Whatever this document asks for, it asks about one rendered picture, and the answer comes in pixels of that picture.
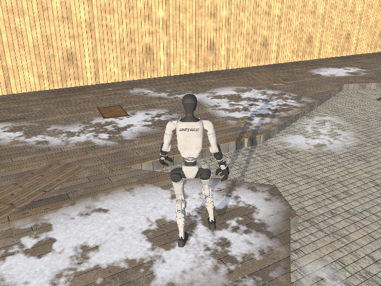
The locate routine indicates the right robot hand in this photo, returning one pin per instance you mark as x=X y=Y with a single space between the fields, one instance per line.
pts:
x=225 y=172

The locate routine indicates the robot left foot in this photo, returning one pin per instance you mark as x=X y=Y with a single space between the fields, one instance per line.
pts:
x=182 y=241

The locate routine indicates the right robot upper arm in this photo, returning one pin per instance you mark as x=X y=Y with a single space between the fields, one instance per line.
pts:
x=208 y=125

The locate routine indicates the left robot forearm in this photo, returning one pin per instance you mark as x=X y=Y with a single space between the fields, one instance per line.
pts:
x=163 y=154

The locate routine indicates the left robot hand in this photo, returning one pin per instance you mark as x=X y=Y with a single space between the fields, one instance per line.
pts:
x=164 y=163

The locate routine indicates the right robot forearm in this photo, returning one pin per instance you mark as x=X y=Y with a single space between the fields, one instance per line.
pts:
x=220 y=159

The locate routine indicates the left robot thigh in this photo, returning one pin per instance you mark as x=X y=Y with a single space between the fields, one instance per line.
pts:
x=178 y=185

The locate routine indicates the left robot upper arm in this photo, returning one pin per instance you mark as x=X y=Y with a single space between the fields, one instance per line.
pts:
x=171 y=125

